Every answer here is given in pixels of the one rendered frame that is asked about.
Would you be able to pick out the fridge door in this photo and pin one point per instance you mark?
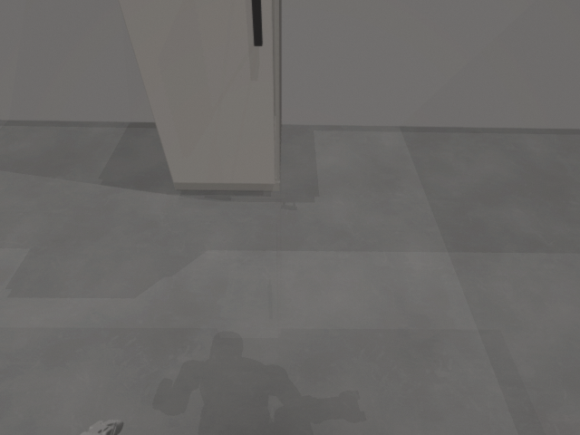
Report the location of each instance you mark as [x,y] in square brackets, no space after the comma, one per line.
[210,89]

